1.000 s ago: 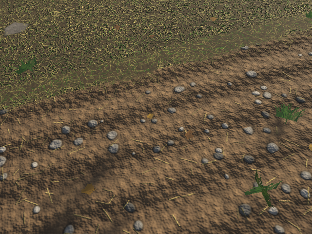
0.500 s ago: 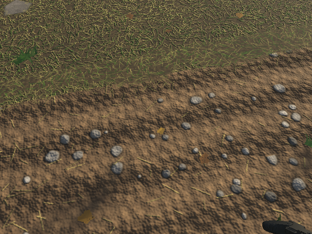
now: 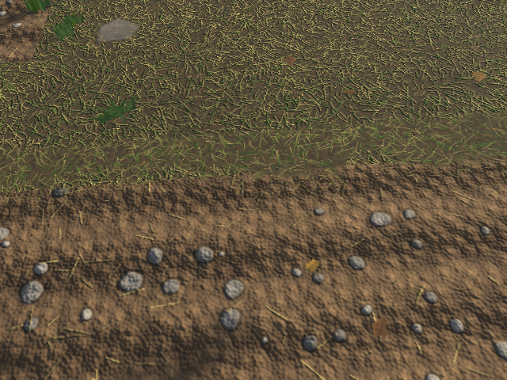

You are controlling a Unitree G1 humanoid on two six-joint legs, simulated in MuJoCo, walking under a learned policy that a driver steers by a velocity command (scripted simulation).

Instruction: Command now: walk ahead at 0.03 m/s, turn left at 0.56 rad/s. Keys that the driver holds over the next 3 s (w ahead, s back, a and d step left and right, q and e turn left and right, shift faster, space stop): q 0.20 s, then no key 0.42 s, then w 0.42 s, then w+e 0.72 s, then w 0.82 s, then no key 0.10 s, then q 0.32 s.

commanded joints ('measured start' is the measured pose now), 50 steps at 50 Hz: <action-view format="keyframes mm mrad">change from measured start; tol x32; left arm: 1 -9 129 31 -83 2 -6 1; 50 280 158 38 44 -37 -43 -26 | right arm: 1 90 -164 -50 -48 1 -2 -2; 50 -224 24 18 -103 4 -98 79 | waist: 1 -6 -158 -136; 17 13 -202 -95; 20 37 243 -146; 50 111 -173 61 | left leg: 1 -205 71 19 393 -108 -57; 15 55 142 199 -58 73 -56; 20 438 536 -237 -386 812 274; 31 269 343 -26 -415 545 214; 37 98 311 -134 -498 -225 166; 42 -370 152 116 231 -99 33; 50 -130 175 222 -63 275 -14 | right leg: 1 273 -357 271 -116 498 -218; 15 232 -324 13 -124 366 -217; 18 107 -261 -52 11 223 -100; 20 -213 -77 -141 371 -474 56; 25 -154 -97 -20 574 -272 77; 37 187 -33 -107 -15 -170 -34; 41 341 -417 504 -340 -434 -287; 50 255 -226 55 -353 -17 -169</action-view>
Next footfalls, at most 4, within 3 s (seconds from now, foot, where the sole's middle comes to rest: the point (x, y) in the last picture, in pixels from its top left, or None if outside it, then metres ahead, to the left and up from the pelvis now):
0.36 left None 0.03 0.15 -0.77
0.76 right None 0.05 -0.07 -0.77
1.14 left None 0.23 0.27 -0.77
1.70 right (246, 343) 0.56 0.06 -0.77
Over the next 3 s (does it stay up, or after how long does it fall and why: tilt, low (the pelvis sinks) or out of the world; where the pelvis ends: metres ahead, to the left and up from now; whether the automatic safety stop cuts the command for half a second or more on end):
stays up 1.03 0.05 0.00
